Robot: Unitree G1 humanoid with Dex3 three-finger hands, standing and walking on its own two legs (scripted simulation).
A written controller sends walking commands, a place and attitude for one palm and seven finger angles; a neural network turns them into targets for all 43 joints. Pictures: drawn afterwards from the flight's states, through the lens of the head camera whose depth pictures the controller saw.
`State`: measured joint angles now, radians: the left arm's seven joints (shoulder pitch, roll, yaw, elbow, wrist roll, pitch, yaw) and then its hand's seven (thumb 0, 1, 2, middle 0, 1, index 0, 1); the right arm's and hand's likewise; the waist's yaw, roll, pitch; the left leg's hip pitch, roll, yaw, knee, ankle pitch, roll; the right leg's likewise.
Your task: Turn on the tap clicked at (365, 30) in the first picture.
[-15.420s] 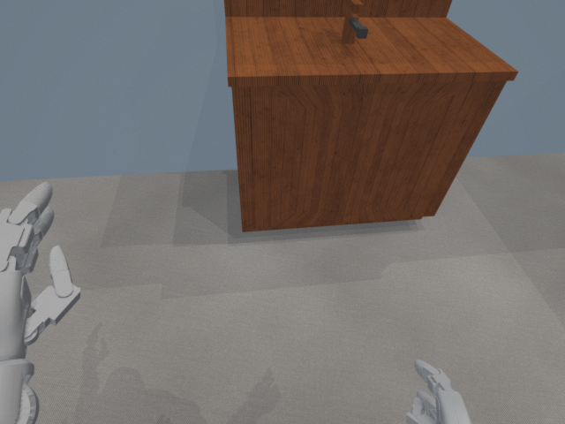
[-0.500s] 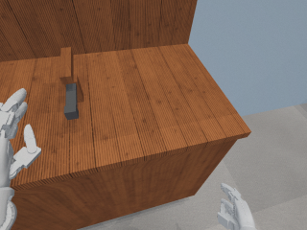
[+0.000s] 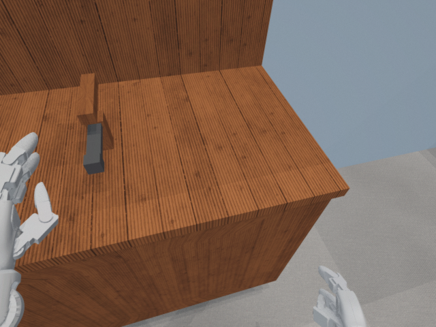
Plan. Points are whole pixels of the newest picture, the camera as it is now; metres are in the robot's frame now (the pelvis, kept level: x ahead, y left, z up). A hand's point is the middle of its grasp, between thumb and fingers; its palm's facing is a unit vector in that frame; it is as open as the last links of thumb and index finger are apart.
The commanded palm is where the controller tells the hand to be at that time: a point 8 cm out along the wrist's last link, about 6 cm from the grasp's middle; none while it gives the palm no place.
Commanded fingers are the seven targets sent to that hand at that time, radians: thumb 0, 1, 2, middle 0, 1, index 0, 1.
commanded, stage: shuffle to correct the standing spot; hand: left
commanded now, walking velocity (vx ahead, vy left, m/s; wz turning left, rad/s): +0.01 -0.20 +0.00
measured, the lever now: (94, 163) +0.36 +0.27 +0.09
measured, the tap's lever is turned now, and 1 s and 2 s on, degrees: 0 0 0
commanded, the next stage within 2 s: come to a stop and stand still in 0.36 s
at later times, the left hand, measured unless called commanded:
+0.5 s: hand (98, 214) +0.23 +0.19 +0.15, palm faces +0.33 -0.86 -0.38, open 7.4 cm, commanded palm +0.17 +0.23 +0.17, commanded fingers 0.00 0.90 0.90 -0.20 -0.30 -0.20 -0.30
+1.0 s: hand (77, 205) +0.24 +0.22 +0.16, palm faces +0.30 -0.85 -0.43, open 7.4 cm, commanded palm +0.16 +0.27 +0.17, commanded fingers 0.00 0.90 0.90 -0.20 -0.30 -0.20 -0.30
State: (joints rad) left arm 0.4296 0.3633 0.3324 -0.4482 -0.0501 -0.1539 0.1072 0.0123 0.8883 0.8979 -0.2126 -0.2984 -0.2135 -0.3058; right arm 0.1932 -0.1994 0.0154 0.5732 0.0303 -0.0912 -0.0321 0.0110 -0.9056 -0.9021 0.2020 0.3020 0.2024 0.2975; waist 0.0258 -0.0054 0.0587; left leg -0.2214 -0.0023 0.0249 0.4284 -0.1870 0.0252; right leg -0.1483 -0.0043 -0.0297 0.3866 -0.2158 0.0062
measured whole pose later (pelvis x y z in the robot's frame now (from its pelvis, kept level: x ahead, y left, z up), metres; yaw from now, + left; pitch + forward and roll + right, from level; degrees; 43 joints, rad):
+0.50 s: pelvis +0.01 -0.05 -0.01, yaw +0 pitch +0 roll -1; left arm 0.46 0.39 0.35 -0.52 -0.10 -0.11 0.09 0.01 0.89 0.90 -0.21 -0.30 -0.21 -0.31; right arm 0.19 -0.21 -0.01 0.55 0.04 -0.06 -0.02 0.01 -0.91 -0.90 0.20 0.30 0.20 0.30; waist 0.01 0.01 0.07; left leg -0.29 0.08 -0.02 0.55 -0.26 -0.04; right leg -0.19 0.08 -0.06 0.47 -0.27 -0.07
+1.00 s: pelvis -0.01 +0.00 -0.01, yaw -2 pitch -2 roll +0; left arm 0.38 0.37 0.37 -0.47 -0.04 -0.15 0.08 0.01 0.90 0.90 -0.20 -0.30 -0.21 -0.30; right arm 0.15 -0.21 -0.01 0.51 0.04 -0.09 0.04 0.01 -0.91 -0.90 0.20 0.30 0.20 0.30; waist 0.00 0.01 0.11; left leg -0.27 0.02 0.09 0.55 -0.25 0.03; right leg -0.23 0.00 -0.01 0.54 -0.29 0.00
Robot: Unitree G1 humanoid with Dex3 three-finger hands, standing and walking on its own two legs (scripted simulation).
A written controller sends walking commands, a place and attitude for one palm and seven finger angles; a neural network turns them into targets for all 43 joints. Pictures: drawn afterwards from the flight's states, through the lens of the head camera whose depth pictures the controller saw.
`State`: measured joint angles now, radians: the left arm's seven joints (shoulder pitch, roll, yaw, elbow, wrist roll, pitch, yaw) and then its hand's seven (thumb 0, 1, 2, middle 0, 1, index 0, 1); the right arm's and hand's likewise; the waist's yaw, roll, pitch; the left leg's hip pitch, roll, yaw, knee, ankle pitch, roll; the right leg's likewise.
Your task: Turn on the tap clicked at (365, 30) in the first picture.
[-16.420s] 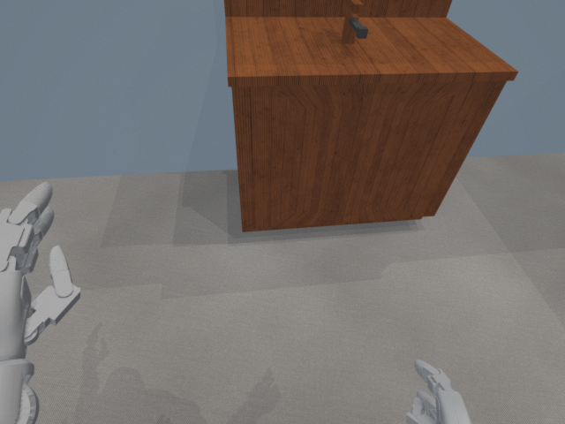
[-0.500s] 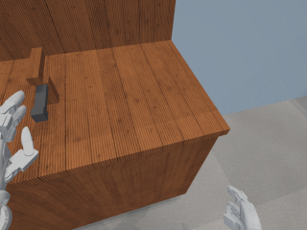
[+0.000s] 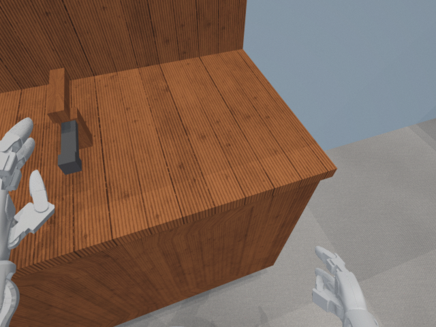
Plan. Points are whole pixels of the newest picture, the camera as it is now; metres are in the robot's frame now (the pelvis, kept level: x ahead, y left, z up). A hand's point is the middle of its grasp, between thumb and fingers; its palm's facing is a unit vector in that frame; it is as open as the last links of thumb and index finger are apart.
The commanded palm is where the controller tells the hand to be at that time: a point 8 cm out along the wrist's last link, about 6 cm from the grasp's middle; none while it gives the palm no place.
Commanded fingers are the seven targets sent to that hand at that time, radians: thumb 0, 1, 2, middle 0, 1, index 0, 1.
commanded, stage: come to a stop and stand still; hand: left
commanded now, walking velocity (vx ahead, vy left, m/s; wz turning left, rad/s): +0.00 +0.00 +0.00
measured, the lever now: (70, 162) +0.35 +0.29 +0.10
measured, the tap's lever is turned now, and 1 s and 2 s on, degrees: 0 0 0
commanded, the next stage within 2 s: look again from close up in 0.52 s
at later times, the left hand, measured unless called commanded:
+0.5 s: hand out of the picture +0.19 +0.30 +0.16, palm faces +0.42 -0.84 -0.35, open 7.4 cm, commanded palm +0.13 +0.32 +0.18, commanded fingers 0.00 0.90 0.90 -0.20 -0.30 -0.20 -0.30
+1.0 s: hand (14, 222) +0.21 +0.27 +0.16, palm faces +0.40 -0.83 -0.38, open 7.4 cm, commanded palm +0.15 +0.31 +0.18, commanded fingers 0.00 0.90 0.90 -0.20 -0.30 -0.20 -0.30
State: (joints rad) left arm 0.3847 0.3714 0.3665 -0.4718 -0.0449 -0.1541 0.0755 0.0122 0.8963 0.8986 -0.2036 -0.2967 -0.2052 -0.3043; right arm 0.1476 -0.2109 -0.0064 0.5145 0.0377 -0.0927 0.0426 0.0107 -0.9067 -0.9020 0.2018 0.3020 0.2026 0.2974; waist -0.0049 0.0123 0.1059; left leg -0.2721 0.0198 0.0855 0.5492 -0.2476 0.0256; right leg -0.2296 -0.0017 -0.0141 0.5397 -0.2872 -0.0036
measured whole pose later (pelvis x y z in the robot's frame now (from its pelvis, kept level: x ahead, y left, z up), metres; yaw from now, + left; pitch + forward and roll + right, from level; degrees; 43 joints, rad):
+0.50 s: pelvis -0.02 +0.04 +0.01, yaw +2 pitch -2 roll -2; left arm 0.37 0.35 0.33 -0.40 -0.01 -0.19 0.10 0.01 0.89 0.90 -0.21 -0.30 -0.21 -0.31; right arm 0.21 -0.17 0.04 0.56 0.02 -0.13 -0.01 0.01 -0.90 -0.90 0.20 0.30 0.20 0.30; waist 0.03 -0.02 0.05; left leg -0.26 -0.02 0.07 0.47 -0.18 0.07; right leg -0.18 -0.02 -0.01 0.41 -0.19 0.02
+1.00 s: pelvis +0.01 +0.02 +0.01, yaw +3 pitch -2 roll -1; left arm 0.42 0.37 0.34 -0.47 -0.04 -0.18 0.10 0.01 0.89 0.90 -0.21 -0.30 -0.21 -0.31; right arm 0.18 -0.20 0.02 0.56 0.03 -0.11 -0.02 0.01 -0.91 -0.90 0.20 0.30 0.20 0.30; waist 0.03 -0.02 0.07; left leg -0.23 -0.01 0.05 0.45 -0.20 0.05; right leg -0.15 -0.01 -0.03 0.40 -0.22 0.02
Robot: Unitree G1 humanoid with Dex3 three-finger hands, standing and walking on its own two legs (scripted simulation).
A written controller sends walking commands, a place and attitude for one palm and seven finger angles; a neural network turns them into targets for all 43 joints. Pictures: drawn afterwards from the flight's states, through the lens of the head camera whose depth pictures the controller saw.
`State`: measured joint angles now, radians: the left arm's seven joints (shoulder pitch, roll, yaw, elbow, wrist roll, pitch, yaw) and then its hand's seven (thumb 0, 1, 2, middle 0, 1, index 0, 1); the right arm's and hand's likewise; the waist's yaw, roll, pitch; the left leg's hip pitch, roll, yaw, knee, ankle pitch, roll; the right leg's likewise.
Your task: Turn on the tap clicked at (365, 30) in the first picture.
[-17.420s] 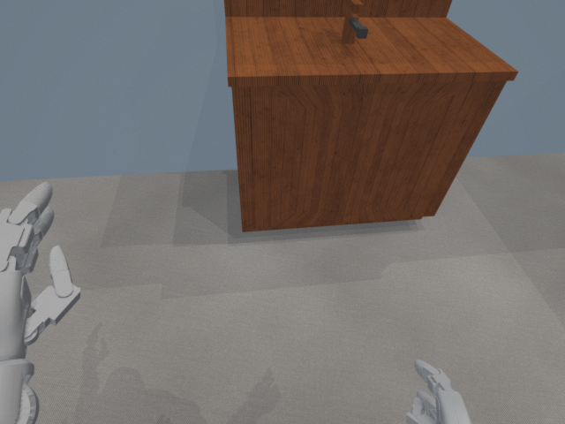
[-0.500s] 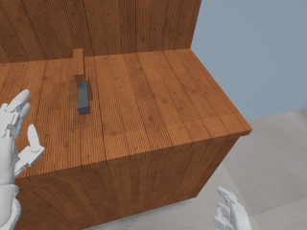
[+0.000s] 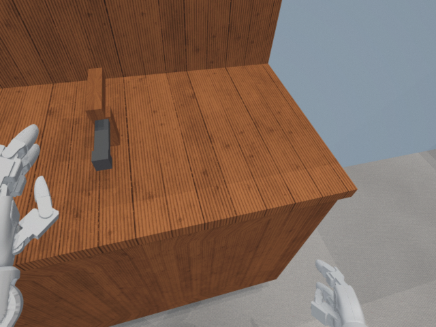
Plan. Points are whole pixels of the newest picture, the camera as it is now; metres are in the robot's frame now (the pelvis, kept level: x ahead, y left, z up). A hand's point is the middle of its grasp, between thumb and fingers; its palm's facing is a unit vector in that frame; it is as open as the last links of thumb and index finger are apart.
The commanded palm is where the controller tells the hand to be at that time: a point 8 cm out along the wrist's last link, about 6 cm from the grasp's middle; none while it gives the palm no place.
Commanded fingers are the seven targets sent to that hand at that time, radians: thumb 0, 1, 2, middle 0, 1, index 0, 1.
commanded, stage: shuffle to correct the standing spot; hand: left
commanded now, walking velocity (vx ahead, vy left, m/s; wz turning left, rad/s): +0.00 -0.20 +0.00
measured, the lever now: (102, 160) +0.36 +0.25 +0.10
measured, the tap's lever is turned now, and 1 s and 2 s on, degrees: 0 0 0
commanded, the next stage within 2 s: come to a stop and stand still in 0.60 s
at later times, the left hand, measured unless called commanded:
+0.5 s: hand (98, 214) +0.23 +0.19 +0.15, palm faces +0.33 -0.86 -0.39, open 7.4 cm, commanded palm +0.16 +0.23 +0.17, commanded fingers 0.00 0.90 0.90 -0.20 -0.30 -0.20 -0.30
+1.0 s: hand (89, 203) +0.23 +0.20 +0.17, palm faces +0.37 -0.79 -0.48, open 7.4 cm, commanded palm +0.16 +0.22 +0.17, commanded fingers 0.00 0.90 0.90 -0.20 -0.30 -0.20 -0.30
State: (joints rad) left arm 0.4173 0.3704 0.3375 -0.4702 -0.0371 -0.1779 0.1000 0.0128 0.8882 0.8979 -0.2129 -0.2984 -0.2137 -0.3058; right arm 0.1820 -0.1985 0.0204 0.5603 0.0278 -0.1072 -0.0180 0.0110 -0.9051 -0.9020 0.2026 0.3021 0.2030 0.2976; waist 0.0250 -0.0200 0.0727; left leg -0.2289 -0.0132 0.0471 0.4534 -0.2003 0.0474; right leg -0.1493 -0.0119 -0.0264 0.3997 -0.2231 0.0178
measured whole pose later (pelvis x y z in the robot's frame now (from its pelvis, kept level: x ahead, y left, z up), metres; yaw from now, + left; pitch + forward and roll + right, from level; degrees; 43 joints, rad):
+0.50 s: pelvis +0.00 -0.05 +0.00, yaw +0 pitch +0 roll -1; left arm 0.43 0.39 0.35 -0.47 -0.08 -0.14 0.08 0.01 0.89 0.90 -0.21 -0.30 -0.21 -0.31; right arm 0.20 -0.19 0.01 0.54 0.03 -0.07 -0.01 0.01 -0.90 -0.90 0.20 0.30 0.20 0.30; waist 0.02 0.00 0.06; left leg -0.27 0.07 0.01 0.50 -0.22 -0.03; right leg -0.18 0.07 -0.05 0.43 -0.24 -0.06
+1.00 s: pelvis +0.01 -0.06 -0.01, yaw +1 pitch -1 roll -1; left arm 0.35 0.46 0.39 -0.44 -0.04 -0.14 0.06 0.01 0.88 0.90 -0.22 -0.30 -0.22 -0.31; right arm 0.21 -0.21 -0.02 0.58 0.03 -0.09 -0.03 0.01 -0.91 -0.90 0.20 0.30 0.20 0.30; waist 0.05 0.00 0.09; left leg -0.27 0.07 0.01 0.53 -0.22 -0.03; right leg -0.17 0.07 -0.07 0.46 -0.27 -0.07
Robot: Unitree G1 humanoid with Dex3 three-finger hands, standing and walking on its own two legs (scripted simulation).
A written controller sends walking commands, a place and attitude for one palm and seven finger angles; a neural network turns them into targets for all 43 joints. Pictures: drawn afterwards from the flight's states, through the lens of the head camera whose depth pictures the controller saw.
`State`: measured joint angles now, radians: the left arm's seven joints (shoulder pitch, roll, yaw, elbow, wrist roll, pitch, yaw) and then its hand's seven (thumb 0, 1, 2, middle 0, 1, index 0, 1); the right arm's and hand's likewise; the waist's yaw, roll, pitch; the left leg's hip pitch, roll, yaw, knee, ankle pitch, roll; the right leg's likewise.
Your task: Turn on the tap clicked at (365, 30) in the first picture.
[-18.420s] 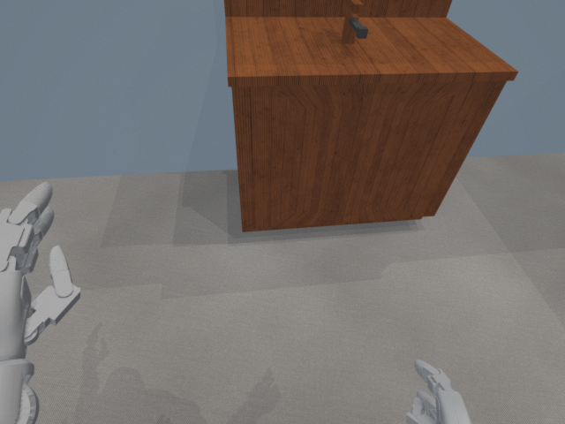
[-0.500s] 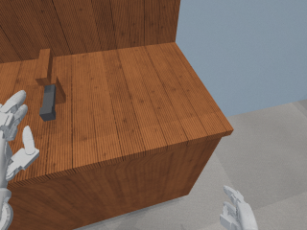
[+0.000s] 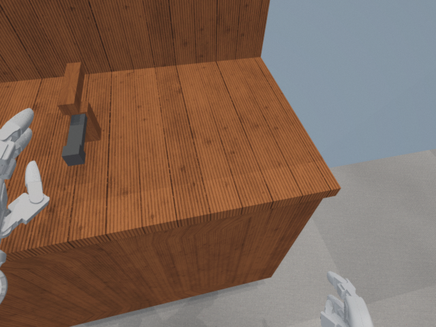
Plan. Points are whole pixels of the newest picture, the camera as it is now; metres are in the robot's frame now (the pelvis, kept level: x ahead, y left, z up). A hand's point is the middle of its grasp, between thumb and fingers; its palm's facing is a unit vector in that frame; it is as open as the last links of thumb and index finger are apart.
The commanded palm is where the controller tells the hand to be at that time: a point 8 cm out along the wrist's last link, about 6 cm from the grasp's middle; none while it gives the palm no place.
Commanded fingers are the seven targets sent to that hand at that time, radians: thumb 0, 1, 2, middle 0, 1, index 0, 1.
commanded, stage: come to a stop and stand still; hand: left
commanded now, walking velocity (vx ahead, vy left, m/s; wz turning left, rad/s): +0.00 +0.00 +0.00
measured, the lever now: (74, 155) +0.36 +0.31 +0.10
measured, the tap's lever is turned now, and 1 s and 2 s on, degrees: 0 0 0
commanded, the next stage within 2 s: look again from close up in 1.16 s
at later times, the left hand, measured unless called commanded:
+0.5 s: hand out of the picture +0.20 +0.33 +0.17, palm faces +0.44 -0.83 -0.35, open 7.4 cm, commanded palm +0.14 +0.35 +0.18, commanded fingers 0.00 0.90 0.90 -0.20 -0.30 -0.20 -0.30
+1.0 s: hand (0, 208) +0.22 +0.32 +0.16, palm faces +0.37 -0.85 -0.37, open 7.4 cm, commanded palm +0.15 +0.35 +0.18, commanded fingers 0.00 0.90 0.90 -0.20 -0.30 -0.20 -0.30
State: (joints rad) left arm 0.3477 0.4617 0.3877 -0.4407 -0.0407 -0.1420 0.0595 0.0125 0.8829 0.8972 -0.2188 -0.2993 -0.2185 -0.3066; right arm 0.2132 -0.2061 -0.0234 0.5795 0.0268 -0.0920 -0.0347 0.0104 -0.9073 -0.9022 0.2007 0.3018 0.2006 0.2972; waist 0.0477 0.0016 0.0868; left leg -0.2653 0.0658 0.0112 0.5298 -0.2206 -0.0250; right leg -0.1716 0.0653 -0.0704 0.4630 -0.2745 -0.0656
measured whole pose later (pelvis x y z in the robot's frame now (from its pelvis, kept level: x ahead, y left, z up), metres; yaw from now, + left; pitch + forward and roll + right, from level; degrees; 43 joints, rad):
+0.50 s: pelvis -0.03 +0.07 +0.00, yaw -1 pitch -2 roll -2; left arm 0.34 0.35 0.38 -0.42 -0.02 -0.19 0.11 0.01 0.89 0.90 -0.21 -0.30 -0.21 -0.31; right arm 0.23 -0.19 0.03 0.58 0.02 -0.13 -0.01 0.01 -0.91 -0.90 0.20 0.30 0.20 0.30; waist 0.05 -0.02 0.08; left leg -0.26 -0.01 0.07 0.48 -0.19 0.06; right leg -0.18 -0.02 -0.02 0.44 -0.22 0.02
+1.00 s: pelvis -0.01 +0.07 +0.00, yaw +0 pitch -1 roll -2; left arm 0.41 0.37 0.34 -0.46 -0.03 -0.18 0.11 0.01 0.89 0.90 -0.21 -0.30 -0.21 -0.31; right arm 0.18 -0.20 0.02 0.56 0.03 -0.11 -0.01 0.01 -0.90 -0.90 0.20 0.30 0.20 0.30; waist 0.03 -0.03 0.08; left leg -0.24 -0.02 0.06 0.46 -0.21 0.06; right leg -0.15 -0.02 -0.04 0.39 -0.22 0.03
